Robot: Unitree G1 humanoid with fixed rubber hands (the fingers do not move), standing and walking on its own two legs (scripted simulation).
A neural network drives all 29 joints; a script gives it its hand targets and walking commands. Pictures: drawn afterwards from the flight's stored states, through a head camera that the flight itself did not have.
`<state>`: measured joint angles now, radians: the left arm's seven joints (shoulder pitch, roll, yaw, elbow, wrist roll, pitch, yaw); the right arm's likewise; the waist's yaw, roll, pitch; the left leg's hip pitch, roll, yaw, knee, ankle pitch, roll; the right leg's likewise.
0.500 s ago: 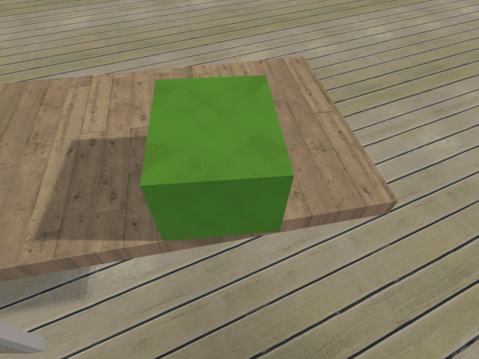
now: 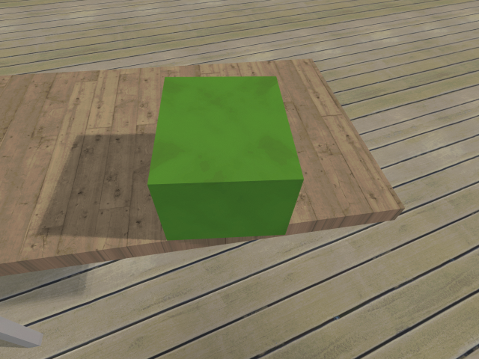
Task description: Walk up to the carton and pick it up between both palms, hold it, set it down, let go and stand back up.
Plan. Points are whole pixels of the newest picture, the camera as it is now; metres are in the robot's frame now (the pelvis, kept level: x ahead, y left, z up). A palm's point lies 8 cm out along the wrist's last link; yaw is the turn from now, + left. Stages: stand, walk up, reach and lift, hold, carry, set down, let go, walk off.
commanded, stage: walk up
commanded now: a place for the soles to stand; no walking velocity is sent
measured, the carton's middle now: (224, 154) +0.46 +0.03 +0.05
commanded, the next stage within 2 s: reach and lift in 0.04 s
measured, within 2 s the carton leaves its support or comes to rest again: neither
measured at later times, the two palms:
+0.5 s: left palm out of the picture +0.11 +0.25 -0.09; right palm out of the picture +0.11 -0.26 -0.08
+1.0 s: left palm (82, 353) +0.14 +0.24 -0.05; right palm out of the picture +0.12 -0.23 -0.03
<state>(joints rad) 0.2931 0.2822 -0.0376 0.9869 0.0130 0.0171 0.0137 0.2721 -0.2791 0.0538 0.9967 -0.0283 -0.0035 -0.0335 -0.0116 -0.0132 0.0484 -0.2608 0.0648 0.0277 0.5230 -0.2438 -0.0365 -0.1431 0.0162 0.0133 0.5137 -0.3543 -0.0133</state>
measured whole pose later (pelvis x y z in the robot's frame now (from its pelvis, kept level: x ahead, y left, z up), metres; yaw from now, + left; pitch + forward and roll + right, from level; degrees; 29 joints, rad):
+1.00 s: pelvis -0.03 +0.02 +0.01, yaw -3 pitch -5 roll +0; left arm 0.22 0.20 0.02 0.26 -0.02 0.47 0.05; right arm 0.25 -0.26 -0.06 0.41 0.05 0.17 0.12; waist 0.03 -0.05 0.06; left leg -0.11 0.04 0.10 0.29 -0.10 -0.01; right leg -0.04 -0.01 0.06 0.33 -0.22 0.02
